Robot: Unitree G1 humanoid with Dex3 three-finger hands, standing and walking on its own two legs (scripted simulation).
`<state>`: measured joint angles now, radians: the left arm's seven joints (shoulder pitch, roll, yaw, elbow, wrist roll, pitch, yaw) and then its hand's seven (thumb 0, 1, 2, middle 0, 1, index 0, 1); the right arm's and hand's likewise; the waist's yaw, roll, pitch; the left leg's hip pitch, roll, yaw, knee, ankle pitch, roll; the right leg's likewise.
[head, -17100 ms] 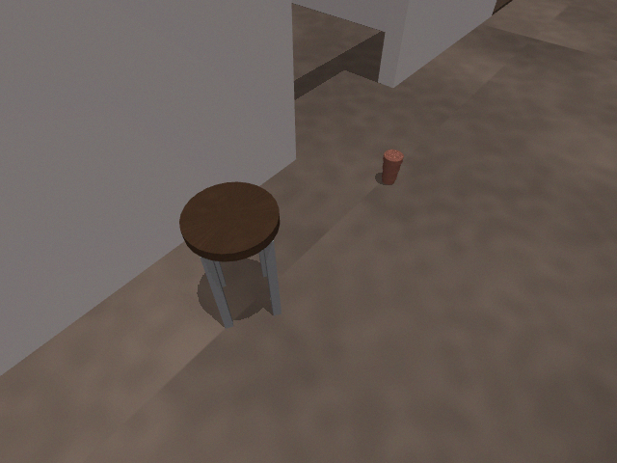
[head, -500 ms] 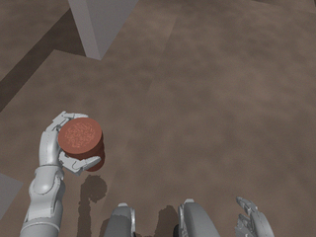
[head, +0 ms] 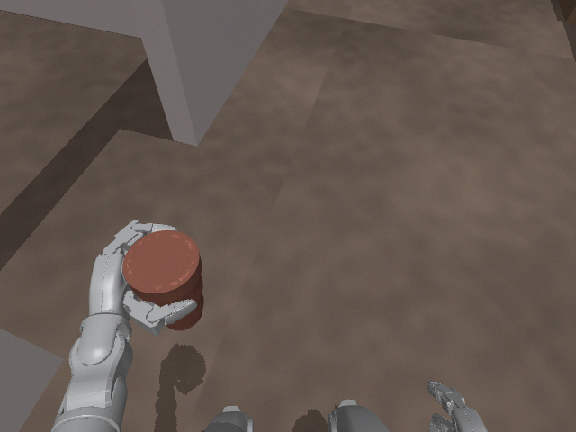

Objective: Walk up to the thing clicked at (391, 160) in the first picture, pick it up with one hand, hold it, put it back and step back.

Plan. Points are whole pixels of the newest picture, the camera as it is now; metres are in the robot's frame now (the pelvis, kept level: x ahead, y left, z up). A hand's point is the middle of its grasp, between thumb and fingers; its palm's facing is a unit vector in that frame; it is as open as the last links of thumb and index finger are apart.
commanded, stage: lift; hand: left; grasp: from the side
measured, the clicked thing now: (173, 288) +0.33 +0.17 -0.02
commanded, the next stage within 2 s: hold in 0.48 s
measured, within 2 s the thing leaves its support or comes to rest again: neither
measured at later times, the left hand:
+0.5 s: hand (168, 267) +0.34 +0.16 +0.04, palm faces +0.04 -1.00 -0.02, open 11.7 cm
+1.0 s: hand (162, 269) +0.32 +0.16 +0.06, palm faces +0.05 -1.00 -0.03, open 11.7 cm
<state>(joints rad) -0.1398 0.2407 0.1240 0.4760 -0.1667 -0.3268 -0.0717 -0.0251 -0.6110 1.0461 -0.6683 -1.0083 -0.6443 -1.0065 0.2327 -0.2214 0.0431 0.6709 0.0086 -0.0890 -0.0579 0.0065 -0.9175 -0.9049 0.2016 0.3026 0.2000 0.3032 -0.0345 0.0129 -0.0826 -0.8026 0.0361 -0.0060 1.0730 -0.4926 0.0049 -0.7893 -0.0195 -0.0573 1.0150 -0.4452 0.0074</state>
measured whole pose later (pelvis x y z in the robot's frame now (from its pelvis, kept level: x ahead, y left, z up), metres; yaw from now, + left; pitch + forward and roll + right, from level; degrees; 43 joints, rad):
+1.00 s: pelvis +0.01 -0.01 +0.03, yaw +0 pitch +6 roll -1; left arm -0.09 0.21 0.13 0.48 -0.17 -0.34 -0.10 -0.03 -0.61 1.04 -0.66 -1.02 -0.64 -1.01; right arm 0.24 -0.22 0.02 0.67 0.00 -0.06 -0.07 0.01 -0.93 -0.91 0.20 0.30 0.20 0.30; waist -0.03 0.01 -0.02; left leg -0.53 0.04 0.00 0.86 -0.42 -0.01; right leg -0.53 -0.01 -0.05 0.82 -0.38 0.00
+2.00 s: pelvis +0.00 +0.00 +0.04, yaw +0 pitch +3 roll -1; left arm -0.07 0.21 0.10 0.44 -0.15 -0.33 -0.08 -0.03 -0.60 1.03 -0.66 -1.02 -0.64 -1.01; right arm 0.25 -0.22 0.02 0.71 0.00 -0.10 -0.05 0.01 -0.93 -0.91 0.20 0.30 0.20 0.30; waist -0.03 0.01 0.00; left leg -0.49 0.03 0.00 0.82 -0.39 0.00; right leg -0.49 -0.02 -0.05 0.78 -0.35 0.00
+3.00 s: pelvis +0.00 -0.01 +0.04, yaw +0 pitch +4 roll -1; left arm -0.07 0.20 0.11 0.43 -0.16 -0.33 -0.09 -0.03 -0.61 1.04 -0.66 -1.03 -0.64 -1.02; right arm 0.26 -0.22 0.01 0.71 0.01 -0.11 -0.04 0.01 -0.93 -0.91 0.20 0.30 0.20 0.30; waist -0.03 0.01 -0.01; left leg -0.49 0.03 0.00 0.82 -0.39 0.00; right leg -0.49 -0.01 -0.05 0.78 -0.35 0.00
